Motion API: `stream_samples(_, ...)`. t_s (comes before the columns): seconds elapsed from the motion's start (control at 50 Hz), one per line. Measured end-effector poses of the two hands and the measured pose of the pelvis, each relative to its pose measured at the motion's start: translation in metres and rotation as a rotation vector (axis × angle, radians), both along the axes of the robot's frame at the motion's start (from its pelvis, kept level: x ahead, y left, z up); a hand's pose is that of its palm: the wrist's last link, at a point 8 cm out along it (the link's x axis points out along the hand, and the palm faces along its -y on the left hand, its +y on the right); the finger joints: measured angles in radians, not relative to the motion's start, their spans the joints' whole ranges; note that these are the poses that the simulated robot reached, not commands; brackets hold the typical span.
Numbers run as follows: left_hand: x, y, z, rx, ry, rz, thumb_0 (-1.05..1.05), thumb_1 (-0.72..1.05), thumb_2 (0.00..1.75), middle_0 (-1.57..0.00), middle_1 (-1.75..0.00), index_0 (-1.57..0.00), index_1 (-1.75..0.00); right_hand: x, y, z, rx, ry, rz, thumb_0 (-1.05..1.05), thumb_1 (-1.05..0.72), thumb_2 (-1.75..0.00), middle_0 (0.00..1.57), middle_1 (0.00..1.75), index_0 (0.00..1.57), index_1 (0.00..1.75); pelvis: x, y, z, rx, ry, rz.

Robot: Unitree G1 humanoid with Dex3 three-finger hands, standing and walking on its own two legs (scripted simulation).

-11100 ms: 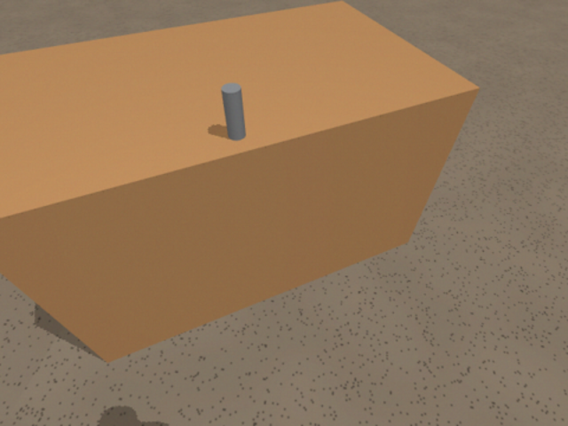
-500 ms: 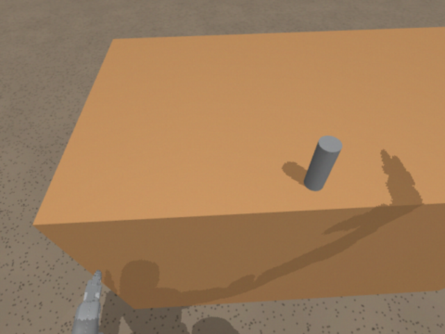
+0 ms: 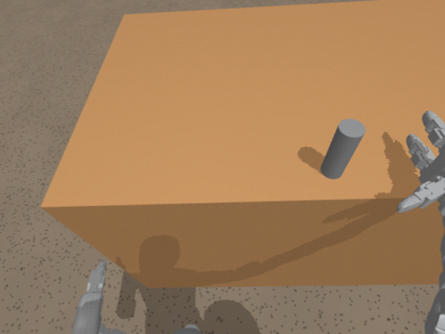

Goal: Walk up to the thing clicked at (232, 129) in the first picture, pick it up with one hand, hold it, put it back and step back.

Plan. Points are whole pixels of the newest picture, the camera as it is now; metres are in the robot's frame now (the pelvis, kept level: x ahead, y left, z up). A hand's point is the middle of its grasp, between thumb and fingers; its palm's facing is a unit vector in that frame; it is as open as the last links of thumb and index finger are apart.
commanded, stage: close in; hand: right
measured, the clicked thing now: (340, 151) +0.43 -0.18 +0.07
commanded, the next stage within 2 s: rest palm in 0.64 s
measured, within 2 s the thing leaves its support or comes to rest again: leaves its support in 1.84 s
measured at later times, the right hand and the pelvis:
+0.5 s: hand (355, 163) +0.40 -0.20 +0.07, palm faces +0.09 +1.00 +0.02, open 17.8 cm; pelvis -0.01 +0.00 -0.01, yaw +1 degrees
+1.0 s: hand (332, 163) +0.41 -0.17 +0.05, palm faces +0.11 +0.99 +0.01, open 17.1 cm; pelvis -0.02 +0.00 -0.02, yaw +1 degrees
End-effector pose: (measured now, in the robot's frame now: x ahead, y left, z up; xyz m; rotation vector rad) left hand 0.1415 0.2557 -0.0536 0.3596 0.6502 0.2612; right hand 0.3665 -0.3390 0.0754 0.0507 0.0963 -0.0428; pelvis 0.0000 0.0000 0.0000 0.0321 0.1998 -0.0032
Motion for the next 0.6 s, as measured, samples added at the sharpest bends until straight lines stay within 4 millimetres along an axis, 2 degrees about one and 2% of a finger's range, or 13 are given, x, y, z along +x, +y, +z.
stream_samples(0.08, -0.01, 0.004, -0.003, -0.004, 0.018, 0.022, -0.01, -0.53, 0.04, -0.07, -0.06, -0.08, -0.06, 0.013, 0.022, -0.013, -0.003, -0.032, -0.003, -0.01, 0.57, -0.06, 0.04, 0.04, 0.04, 0.05, -0.003, 0.001, -0.006, 0.0, 0.017, 0.01)
stream_samples(0.22, -0.017, 0.001, 0.0, -0.039, 0.004, 0.034, -0.01, -0.53, 0.04, -0.07, -0.06, -0.08, -0.06, 0.022, 0.053, -0.013, -0.012, -0.053, -0.023, -0.01, 0.58, -0.05, 0.04, 0.05, 0.04, 0.05, -0.003, 0.0, -0.008, -0.002, 0.014, 0.018)
stream_samples(0.42, -0.013, 0.001, 0.007, -0.076, -0.049, 0.027, -0.01, -0.53, 0.04, -0.07, -0.06, -0.08, -0.06, 0.014, 0.076, -0.008, -0.02, -0.064, -0.041, -0.01, 0.6, -0.06, 0.03, 0.05, 0.03, 0.05, -0.006, 0.001, -0.01, -0.01, -0.006, 0.015)
stream_samples(0.6, -0.023, 0.013, 0.005, -0.07, -0.022, 0.045, -0.01, -0.53, 0.04, -0.07, -0.06, -0.07, -0.05, 0.013, 0.092, -0.011, -0.03, -0.07, -0.054, -0.01, 0.61, -0.06, 0.02, 0.05, 0.03, 0.05, -0.012, 0.002, -0.013, -0.015, -0.006, 0.016)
